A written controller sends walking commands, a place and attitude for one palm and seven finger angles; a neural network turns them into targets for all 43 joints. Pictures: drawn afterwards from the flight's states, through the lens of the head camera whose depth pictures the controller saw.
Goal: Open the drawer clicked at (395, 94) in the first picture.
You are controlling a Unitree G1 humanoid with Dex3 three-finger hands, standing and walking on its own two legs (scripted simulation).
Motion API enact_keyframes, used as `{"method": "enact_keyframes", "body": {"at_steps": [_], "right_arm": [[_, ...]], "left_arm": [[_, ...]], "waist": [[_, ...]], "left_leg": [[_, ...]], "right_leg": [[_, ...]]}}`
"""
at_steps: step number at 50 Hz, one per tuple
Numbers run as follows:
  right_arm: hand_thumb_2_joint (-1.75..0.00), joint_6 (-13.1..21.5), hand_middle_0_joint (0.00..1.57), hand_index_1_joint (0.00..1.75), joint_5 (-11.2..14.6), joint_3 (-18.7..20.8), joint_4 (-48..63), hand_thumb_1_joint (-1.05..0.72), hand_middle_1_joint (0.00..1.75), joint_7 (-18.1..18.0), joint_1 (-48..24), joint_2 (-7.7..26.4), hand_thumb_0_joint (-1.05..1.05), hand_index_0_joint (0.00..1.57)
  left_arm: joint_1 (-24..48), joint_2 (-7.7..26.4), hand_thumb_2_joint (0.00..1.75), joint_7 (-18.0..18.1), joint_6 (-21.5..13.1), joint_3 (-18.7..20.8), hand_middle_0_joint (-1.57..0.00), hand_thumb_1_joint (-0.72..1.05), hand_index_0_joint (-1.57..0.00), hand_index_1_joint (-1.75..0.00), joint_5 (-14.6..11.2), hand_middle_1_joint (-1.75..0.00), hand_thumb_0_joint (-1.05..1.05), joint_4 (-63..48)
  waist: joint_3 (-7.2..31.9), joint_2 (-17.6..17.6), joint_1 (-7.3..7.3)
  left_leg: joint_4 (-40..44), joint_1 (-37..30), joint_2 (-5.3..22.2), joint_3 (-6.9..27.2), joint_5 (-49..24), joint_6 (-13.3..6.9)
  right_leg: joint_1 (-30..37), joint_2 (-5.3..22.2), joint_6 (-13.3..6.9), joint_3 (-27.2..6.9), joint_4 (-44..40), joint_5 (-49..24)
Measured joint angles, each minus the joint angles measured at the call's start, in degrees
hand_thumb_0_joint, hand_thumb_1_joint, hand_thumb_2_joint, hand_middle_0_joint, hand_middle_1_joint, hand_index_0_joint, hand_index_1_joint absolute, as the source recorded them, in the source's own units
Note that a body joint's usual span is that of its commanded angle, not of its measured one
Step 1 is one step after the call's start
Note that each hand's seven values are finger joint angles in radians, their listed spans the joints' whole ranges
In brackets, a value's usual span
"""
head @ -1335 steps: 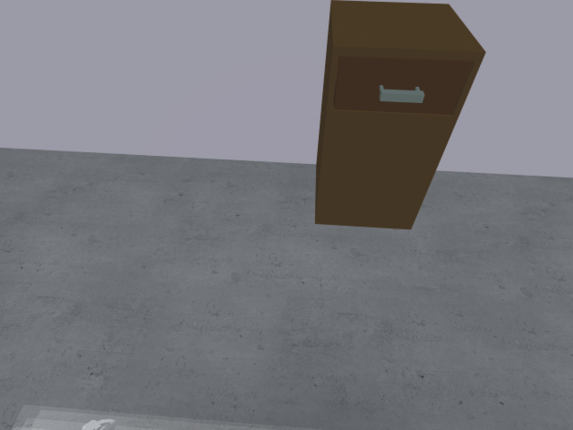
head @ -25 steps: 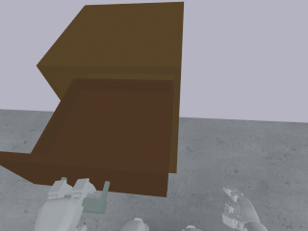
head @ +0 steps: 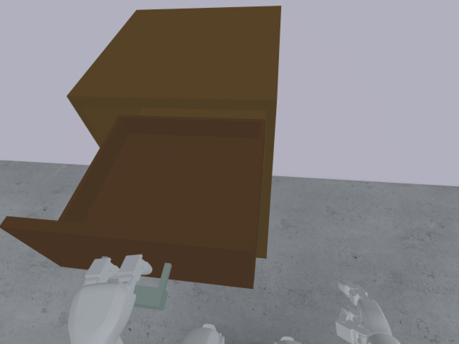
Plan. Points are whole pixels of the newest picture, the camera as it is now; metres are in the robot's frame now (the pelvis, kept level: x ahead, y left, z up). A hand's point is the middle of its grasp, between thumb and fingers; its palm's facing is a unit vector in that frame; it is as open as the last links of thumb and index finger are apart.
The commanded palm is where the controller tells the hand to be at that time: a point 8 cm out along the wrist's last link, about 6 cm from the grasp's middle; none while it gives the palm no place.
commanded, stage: lift the hand off the handle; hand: left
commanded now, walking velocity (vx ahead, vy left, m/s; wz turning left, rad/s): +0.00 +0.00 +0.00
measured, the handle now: (130, 280) +0.22 +0.20 +0.01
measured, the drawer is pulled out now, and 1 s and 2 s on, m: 0.30 0.30 0.30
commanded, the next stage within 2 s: draw the hand back to the body in 1.30 s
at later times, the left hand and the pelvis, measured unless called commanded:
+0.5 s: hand (108, 301) +0.18 +0.21 +0.04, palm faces -0.03 -0.16 -0.99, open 13.3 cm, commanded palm +0.16 +0.20 +0.11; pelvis +0.01 +0.01 +0.03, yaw -2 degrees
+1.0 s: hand (89, 279) +0.19 +0.20 +0.11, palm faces +0.08 -0.20 -0.98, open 13.4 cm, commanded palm +0.15 +0.20 +0.19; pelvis +0.02 +0.03 +0.04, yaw -3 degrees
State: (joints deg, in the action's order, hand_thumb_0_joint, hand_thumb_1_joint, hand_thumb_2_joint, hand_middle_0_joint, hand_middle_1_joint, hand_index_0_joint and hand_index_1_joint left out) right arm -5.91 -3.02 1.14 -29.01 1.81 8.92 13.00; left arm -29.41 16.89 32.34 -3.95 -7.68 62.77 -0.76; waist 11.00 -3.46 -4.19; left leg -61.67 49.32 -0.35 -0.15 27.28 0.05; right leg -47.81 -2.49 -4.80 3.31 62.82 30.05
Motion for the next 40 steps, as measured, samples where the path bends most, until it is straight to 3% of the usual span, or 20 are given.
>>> {"method": "enact_keyframes", "body": {"at_steps": [9, 18, 40], "right_arm": [[-0.9, -0.31, 0.2, 0.3, 0.44, -0.65, 0.3, -0.91, 0.3, -0.32, -0.03, -0.4, 0.01, 0.2], [-0.9, 0.36, 0.2, 0.3, 0.3, 0.04, 1.22, -0.91, 0.3, 0.38, 0.75, 0.58, 0.01, 0.2], [-0.9, 0.65, 0.2, 0.3, 0.84, -0.53, 2.81, -0.91, 0.3, 3.25, 0.8, -0.05, 0.01, 0.2]], "left_arm": [[0.9, 0.98, 0.3, -3.48, 2.05, -1.01, -0.35, -0.49, -0.35, -1.23, -1.46, -1.22, 0.0, 0.18], [-2.7, 2.45, 0.3, -5.14, 1.3, 0.15, -0.33, -0.49, -0.4, -1.22, -3.27, -1.21, 0.0, -5.01], [-8.73, 3.55, 0.3, -11.08, 3.53, -1.62, -0.34, -0.49, -0.43, -1.22, -5.19, -1.21, 0.0, -18.91]], "waist": [[-1.19, -0.17, 0.61], [-1.98, -0.46, 1.14], [-2.6, -1.68, -1.32]], "left_leg": [[3.3, -4.24, 0.19, -0.08, -1.26, -0.07], [7.09, -8.94, 0.45, -0.75, -2.16, -0.37], [11.2, -15.92, -0.16, -2.41, -2.02, -1.89]], "right_leg": [[4.21, -0.27, 0.08, -0.26, -3.49, -1.47], [8.81, -0.61, 0.55, -1.15, -7.68, -2.92], [15.6, -0.12, 2.19, -3.1, -12.15, -3.45]]}}
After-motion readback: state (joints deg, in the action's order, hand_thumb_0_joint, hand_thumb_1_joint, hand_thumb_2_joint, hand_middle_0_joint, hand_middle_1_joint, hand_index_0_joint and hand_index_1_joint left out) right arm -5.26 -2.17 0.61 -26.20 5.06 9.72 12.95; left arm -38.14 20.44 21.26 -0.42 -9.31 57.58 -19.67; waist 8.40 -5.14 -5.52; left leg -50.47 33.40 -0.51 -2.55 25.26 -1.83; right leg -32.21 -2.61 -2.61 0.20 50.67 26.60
